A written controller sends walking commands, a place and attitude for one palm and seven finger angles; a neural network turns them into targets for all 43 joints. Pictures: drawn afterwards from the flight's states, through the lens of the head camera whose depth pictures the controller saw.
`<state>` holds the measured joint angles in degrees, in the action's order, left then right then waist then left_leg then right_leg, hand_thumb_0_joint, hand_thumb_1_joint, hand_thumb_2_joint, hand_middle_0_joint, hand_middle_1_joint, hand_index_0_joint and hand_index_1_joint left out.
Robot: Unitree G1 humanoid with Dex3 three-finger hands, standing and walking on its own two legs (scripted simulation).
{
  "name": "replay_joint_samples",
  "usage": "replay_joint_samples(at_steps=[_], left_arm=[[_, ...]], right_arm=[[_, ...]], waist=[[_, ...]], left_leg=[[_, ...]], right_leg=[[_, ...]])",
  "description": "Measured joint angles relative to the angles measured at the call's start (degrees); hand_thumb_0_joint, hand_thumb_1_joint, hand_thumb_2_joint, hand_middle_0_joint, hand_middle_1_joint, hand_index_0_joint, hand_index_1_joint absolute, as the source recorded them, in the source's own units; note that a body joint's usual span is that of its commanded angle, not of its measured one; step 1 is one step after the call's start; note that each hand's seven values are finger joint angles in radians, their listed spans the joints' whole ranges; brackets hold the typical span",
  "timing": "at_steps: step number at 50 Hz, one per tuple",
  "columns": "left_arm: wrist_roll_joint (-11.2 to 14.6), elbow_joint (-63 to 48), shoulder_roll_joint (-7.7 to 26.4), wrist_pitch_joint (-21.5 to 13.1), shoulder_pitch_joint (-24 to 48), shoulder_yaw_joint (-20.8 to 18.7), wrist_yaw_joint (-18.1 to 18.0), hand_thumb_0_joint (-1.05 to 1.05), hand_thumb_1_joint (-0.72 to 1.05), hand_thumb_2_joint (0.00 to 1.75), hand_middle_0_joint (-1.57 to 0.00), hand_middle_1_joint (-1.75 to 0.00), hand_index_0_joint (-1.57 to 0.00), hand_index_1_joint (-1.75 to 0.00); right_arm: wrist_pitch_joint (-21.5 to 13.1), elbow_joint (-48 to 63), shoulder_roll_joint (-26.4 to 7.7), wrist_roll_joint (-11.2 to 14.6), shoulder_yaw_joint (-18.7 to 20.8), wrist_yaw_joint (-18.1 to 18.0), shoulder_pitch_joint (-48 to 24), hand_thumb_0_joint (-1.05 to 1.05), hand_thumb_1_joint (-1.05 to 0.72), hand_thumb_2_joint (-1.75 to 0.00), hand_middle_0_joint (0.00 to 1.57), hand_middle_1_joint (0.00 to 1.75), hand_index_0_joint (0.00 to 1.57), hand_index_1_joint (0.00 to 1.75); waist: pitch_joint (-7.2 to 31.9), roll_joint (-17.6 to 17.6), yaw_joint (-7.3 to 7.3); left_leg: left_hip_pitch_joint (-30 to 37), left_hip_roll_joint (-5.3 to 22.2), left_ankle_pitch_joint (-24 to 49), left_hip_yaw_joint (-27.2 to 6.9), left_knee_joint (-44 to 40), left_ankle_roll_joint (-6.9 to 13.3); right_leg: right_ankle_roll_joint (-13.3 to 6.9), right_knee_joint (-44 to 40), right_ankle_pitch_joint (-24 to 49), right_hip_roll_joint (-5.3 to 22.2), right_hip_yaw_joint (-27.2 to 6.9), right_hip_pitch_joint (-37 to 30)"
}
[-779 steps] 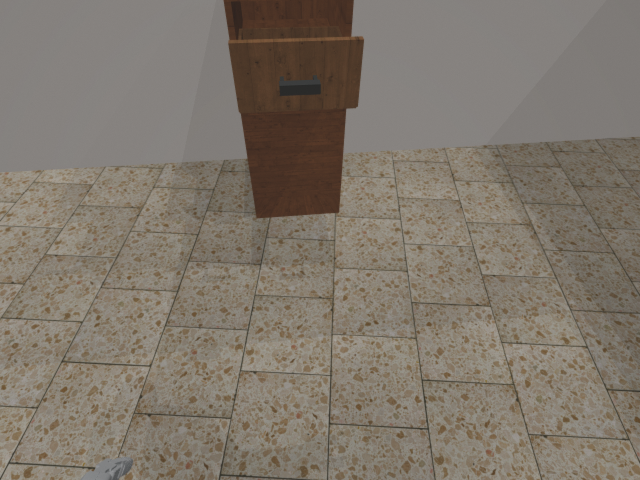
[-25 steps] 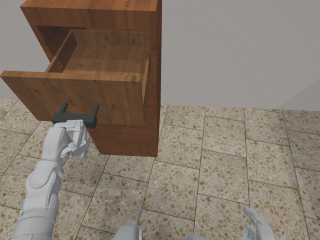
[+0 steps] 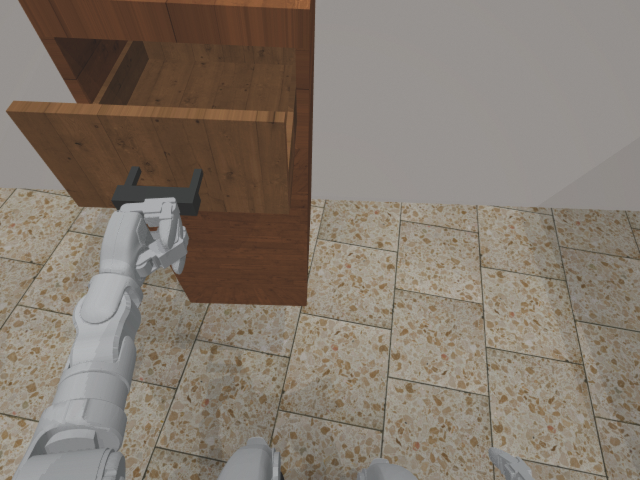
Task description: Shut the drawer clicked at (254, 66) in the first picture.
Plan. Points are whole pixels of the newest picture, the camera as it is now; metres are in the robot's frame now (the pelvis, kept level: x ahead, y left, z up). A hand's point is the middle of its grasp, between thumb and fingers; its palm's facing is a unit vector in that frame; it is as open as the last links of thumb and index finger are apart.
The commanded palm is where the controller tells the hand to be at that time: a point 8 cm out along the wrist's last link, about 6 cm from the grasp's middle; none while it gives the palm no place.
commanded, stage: push the drawer shut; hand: left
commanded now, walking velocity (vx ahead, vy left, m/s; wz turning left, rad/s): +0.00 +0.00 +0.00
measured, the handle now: (162, 187) +0.47 +0.22 +0.07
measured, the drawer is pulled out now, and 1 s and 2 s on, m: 0.16 0.04 0.00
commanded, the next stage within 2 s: pull the fist back off the drawer in 1.64 s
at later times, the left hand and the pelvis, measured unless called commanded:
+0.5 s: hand (189, 206) +0.44 +0.18 +0.06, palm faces -0.02 -1.00 -0.04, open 3.3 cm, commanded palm +0.44 +0.23 +0.07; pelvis +0.01 -0.01 +0.00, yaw -1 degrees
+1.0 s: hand (197, 174) +0.50 +0.18 +0.06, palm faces -0.02 -1.00 -0.03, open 3.4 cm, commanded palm +0.50 +0.23 +0.07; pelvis +0.00 -0.01 -0.02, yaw -2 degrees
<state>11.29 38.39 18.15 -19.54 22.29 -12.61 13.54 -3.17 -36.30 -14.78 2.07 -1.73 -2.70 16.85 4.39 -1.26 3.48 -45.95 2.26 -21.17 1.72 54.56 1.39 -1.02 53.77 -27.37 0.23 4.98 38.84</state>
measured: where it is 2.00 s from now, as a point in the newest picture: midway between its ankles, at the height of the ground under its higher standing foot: outside the picture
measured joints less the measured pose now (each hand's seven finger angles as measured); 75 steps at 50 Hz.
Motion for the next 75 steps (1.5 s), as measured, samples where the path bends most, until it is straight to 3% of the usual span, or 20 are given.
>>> replay_joint_samples(at_steps=[29,46,67,75], left_arm=[[-2.3,18.9,6.0,-2.9,15.8,-5.9,2.5,0.04,0.83,0.92,-1.40,-1.60,-1.40,-1.60],[-4.6,27.0,10.1,-2.3,25.1,-8.0,1.5,0.06,0.84,0.93,-1.40,-1.60,-1.40,-1.60],[-8.7,33.3,16.2,-0.3,35.1,-11.1,0.1,0.07,0.82,0.91,-1.40,-1.60,-1.40,-1.60],[-10.1,35.7,17.6,-0.3,38.0,-11.0,0.6,0.05,0.72,0.92,-1.40,-1.60,-1.40,-1.60]], right_arm=[[4.2,-1.5,-0.3,-0.3,0.3,0.4,2.1,0.01,-0.91,-0.90,0.20,0.30,0.20,0.30],[4.8,-1.9,-0.3,-1.1,0.0,1.0,3.7,0.01,-0.91,-0.90,0.20,0.30,0.20,0.30],[5.7,-1.5,-0.5,-2.8,-0.8,1.9,6.9,0.00,-0.90,-0.90,0.20,0.30,0.20,0.30],[5.9,-1.8,-0.4,-3.3,-1.4,2.1,7.6,0.00,-0.90,-0.90,0.20,0.30,0.20,0.30]], waist=[[0.7,0.1,2.77],[1.2,-0.2,5.08],[1.0,-0.7,8.93],[1.1,-0.9,9.08]], left_leg=[[-4.5,1.4,-1.0,-0.6,2.3,-0.9],[-9.4,2.0,-1.4,-0.9,4.7,-0.7],[-14.6,2.5,-2.1,-0.8,6.6,0.1],[-16.4,2.3,-2.1,-1.3,7.4,0.4]], right_leg=[[-0.9,1.8,-0.7,-1.4,0.3,4.4],[-0.9,3.5,-0.7,-1.9,0.4,9.0],[-0.1,3.9,-0.3,-2.5,0.1,13.7],[0.2,4.3,-0.3,-2.3,0.6,15.0]])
